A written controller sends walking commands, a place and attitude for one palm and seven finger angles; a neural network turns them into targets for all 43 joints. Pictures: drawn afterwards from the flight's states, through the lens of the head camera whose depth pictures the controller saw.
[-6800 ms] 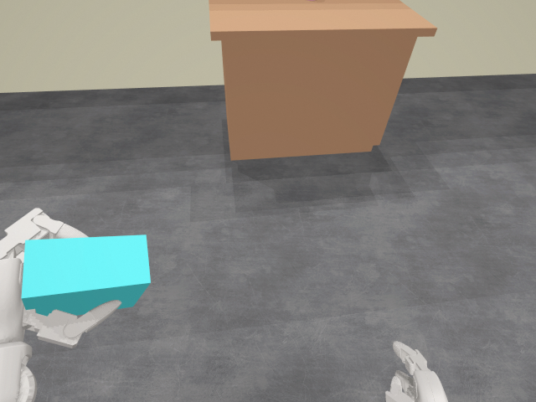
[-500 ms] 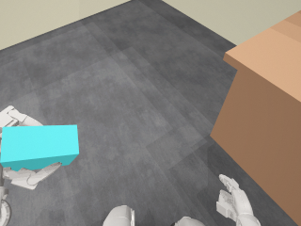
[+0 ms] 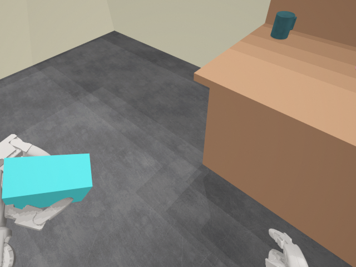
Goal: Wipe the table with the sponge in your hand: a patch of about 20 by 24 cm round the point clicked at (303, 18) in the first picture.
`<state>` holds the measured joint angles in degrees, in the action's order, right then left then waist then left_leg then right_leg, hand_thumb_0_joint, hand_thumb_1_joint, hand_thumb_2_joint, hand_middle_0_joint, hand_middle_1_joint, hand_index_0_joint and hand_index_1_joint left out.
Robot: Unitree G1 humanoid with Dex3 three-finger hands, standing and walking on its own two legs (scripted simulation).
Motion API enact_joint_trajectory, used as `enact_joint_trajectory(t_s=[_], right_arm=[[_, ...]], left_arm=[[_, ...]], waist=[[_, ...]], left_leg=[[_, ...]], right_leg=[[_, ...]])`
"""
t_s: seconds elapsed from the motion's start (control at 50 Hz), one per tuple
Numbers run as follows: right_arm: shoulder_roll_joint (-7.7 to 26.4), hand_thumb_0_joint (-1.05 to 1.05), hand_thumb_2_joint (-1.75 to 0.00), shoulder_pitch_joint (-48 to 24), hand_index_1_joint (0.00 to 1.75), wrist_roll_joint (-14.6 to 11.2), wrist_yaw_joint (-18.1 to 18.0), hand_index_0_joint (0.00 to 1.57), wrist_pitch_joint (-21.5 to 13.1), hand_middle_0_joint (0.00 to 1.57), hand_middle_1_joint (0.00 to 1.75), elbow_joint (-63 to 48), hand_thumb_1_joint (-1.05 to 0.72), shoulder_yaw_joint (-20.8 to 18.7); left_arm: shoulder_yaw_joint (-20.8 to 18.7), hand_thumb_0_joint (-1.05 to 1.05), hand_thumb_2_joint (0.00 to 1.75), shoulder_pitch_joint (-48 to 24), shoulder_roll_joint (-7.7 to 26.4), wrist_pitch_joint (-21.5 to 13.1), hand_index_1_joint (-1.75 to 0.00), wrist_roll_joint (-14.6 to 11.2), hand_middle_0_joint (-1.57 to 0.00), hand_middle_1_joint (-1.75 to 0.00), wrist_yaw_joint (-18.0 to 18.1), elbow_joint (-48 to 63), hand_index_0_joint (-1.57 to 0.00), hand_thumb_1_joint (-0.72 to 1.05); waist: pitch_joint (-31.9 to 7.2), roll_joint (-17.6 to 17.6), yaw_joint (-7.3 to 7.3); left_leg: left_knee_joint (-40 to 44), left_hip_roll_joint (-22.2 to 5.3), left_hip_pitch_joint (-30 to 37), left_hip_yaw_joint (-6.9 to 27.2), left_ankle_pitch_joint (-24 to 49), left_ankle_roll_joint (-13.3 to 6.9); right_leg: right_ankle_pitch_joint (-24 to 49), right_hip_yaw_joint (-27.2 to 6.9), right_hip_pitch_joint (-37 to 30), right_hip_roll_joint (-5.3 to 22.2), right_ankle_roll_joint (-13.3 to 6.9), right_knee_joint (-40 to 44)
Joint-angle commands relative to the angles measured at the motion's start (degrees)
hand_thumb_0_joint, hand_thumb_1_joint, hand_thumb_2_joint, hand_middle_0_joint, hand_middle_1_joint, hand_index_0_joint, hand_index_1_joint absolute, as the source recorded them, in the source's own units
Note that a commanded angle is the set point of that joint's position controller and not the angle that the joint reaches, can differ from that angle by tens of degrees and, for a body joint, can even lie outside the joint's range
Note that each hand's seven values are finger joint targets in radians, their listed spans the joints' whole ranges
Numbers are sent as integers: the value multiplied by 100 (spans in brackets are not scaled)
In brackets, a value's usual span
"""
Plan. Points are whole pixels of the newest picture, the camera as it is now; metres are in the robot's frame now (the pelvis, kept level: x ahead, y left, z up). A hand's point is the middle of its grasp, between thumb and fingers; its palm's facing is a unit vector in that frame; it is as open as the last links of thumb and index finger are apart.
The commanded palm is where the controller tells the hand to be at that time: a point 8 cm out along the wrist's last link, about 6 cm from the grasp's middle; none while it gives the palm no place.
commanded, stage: turn to face it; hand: left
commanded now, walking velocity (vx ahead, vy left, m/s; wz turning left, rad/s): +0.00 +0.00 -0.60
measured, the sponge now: (61, 181) +0.22 +0.22 +0.16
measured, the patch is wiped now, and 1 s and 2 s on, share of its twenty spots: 0.00 0.00 0.00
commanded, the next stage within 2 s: take the last steps up to it in 1.62 s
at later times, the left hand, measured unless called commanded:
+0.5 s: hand (152, 197) +0.20 +0.06 +0.16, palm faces +0.03 -0.86 -0.51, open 10.0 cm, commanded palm +0.14 +0.14 +0.18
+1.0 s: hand (258, 253) +0.14 -0.09 +0.16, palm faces -0.22 -0.85 -0.47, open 10.0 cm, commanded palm +0.11 +0.01 +0.18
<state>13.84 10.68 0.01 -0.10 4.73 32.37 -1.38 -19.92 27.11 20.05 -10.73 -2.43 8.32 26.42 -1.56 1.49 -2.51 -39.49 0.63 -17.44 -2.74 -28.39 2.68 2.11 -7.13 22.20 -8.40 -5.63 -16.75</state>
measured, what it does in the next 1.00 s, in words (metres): walks backwards, turning right: left foot, then right foot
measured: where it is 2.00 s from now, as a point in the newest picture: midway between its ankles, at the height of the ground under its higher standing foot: outside the picture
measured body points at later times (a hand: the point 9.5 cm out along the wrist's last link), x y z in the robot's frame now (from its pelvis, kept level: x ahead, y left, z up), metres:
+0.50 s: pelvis -0.10 -0.07 -0.02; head -0.03 -0.11 +0.42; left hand +0.19 +0.11 +0.19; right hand -0.01 -0.36 -0.12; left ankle -0.08 +0.07 -0.68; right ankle -0.07 -0.20 -0.74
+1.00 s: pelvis -0.18 -0.13 -0.02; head -0.14 -0.18 +0.42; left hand +0.14 -0.04 +0.18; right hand -0.15 -0.39 -0.13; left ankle -0.09 +0.02 -0.70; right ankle -0.20 -0.21 -0.74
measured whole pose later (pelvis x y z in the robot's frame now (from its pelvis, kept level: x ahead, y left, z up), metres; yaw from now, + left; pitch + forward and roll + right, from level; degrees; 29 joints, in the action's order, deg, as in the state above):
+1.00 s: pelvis -0.18 -0.13 -0.02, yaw -35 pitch -2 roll +0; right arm 9.9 9.0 -0.8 0.2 -2.2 31.2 1.9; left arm -17.8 22.2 21.2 -9.7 -1.5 7.3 31.7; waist 9.7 -3.4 -0.6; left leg -56.2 -10.1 -23.6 -3.0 -28.4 4.9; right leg -18.6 5.3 20.2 -1.1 -3.8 -40.1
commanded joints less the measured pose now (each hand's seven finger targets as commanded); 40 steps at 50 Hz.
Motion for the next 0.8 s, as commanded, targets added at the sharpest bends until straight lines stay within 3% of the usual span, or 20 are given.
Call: enact_joint_trajectory(t_s=[0.0,0.04,0.06,0.08,0.12,0.18,0.24,0.3,0.32,0.34,0.36,0.4,0.44,0.48,0.58,0.6,0.64,0.68,0.72,0.78], right_arm=[[598,0,-90,-228,30,38,-46,20,-306,20,30,-849,-90,-211],[601,0,-90,-580,30,181,-61,20,-440,20,30,-1068,-90,-222],[406,0,-90,-637,30,89,-80,20,-548,20,30,-1154,-90,-208],[245,0,-90,-575,30,55,-66,20,-577,20,30,-1055,-90,-187],[409,0,-90,-613,30,-65,42,20,-591,20,30,-1135,-90,-247],[476,0,-90,-344,30,-191,42,20,-685,20,30,-956,-90,-190],[651,0,-90,-17,30,-154,-3,20,-928,20,30,-923,-90,-247],[626,0,-90,-30,30,-163,-8,20,-1060,20,30,-870,-90,-229],[534,0,-90,14,30,-193,13,20,-1086,20,30,-853,-90,-230],[331,0,-90,-155,30,-175,-25,20,-1093,20,30,-951,-90,-171],[307,0,-90,-495,30,-111,-77,20,-1081,20,30,-980,-90,-92],[370,0,-90,-532,30,-171,-62,20,-884,20,30,-1021,-90,-211],[223,0,-90,-656,30,-117,-1,20,-706,20,30,-979,-90,-18],[243,0,-90,-705,30,-113,45,20,-592,20,30,-1029,-90,-11],[435,0,-90,-298,30,-112,-12,20,-563,20,30,-917,-90,-168],[524,0,-90,-235,30,-88,-59,20,-580,20,30,-960,-90,-200],[640,0,-90,-395,30,-96,-145,20,-621,20,30,-1068,-90,-265],[495,0,-90,-505,30,-24,-155,20,-734,20,30,-926,-90,-214],[615,0,-90,-270,30,-142,-80,20,-757,20,30,-838,-90,-251],[581,0,-90,-149,30,-195,-79,20,-891,20,30,-936,-90,-176]], left_arm=[[-617,0,130,-1197,1272,-488,-160,39,-120,-160,1,1628,-120,10],[-767,0,130,-1308,1308,-577,-160,128,-120,-160,-96,1729,-120,10],[-941,0,130,-1264,1484,-564,-160,205,-120,-160,-80,1850,-120,10],[-1279,0,130,-1272,1825,-583,-160,191,-120,-160,-71,2091,-120,10],[-906,0,130,-399,1152,-442,-160,68,-120,-160,-127,1649,-120,10],[-529,0,130,-730,844,-394,-160,75,-120,-160,-46,1756,-120,10],[-464,0,130,-1001,918,-393,-160,120,-120,-160,-5,1531,-120,10],[-492,0,130,-1269,1028,-355,-160,170,-120,-160,16,1308,-120,10],[-616,0,130,-1326,1194,-402,-160,197,-120,-160,43,1350,-120,10],[-915,0,130,-1230,1548,-476,-160,206,-120,-160,105,1413,-120,10],[-1337,0,130,-1027,1855,-536,-160,138,-120,-160,182,1492,-120,10],[-1378,0,130,-410,1801,-475,-160,2,-120,-160,117,1855,-120,10],[-1610,0,130,297,1712,-600,-160,-125,-120,-160,123,2335,-120,10],[-1705,0,130,476,1660,-647,-160,-168,-120,-160,114,2646,-120,10],[-1748,0,130,888,1497,-527,-160,-175,-120,-160,116,2104,-120,10],[-1650,0,130,679,1414,-550,-160,-173,-120,-160,79,2145,-120,10],[-1593,0,130,456,1375,-611,-160,-19,-120,-160,56,1912,-120,10],[-1470,0,130,137,1379,-612,-160,60,-120,-160,40,1445,-120,10],[-651,0,130,-232,771,-486,-160,84,-120,-160,-40,1301,-120,10],[-224,0,130,-965,777,-393,-160,110,-120,-160,-12,1704,-120,10]], waist=[[-840,16,238],[-388,-1681,100],[-272,-1291,40],[-498,-1273,-31],[103,-1602,10],[570,-1436,114],[218,-1459,241],[-94,-1361,176],[-329,-615,188],[-462,944,95],[-615,1473,-14],[-804,1137,19],[-1028,370,48],[-1200,361,123],[-945,293,264],[-758,-148,298],[-332,-1951,157],[-41,-1770,188],[216,-1459,227],[199,-1639,256]], left_leg=[[2124,-261,1891,-86,187,-435],[2887,-2615,1631,1914,311,-1296],[2704,-2992,1033,1612,1229,-1495],[2632,-2866,649,1162,1427,-1401],[2404,-2504,-57,314,1266,-1230],[2141,-2225,172,-418,2091,-729],[1554,-2104,579,-599,3252,-505],[226,-1852,557,-820,3105,-217],[-711,-1538,307,-930,2519,-51],[-1876,-869,-996,-808,112,160],[-2855,-594,-1666,-228,-1059,234],[-3246,-792,-1491,478,-539,194],[-2580,-738,-1410,391,-233,186],[-1300,-706,-874,240,-96,187],[1084,-477,834,-38,987,56],[1678,-900,1189,377,1012,-158],[2249,-2787,866,1802,2347,-1076],[2184,-2770,70,1242,2229,-1118],[1866,-2334,347,170,2956,-901],[1664,-2082,482,-365,3245,-658]], right_leg=[[-2636,-1365,397,982,771,311],[-2534,-100,1531,310,902,-3390],[-2501,99,1492,589,930,-4815],[-2528,103,1211,650,891,-5601],[-2697,325,1216,859,858,-5942],[-2574,960,879,1021,937,-3897],[-2493,1523,-3,739,1030,-2516],[-1380,1645,-1066,707,942,-1070],[-423,1049,-1507,1204,687,-722],[2288,-612,-2306,2182,89,-768],[3813,-1502,-2246,2871,-344,-858],[1859,-1708,-1895,2788,-453,-790],[1252,-1045,-1991,2482,-500,-950],[811,-716,-1807,2287,-427,-983],[-985,-972,-343,1831,-27,-994],[-1451,-788,230,1460,206,-1540],[-3535,605,1168,577,768,-4382],[-3137,447,1081,914,832,-5501],[-2881,776,1148,1037,910,-4849],[-2746,1240,380,929,958,-3284]])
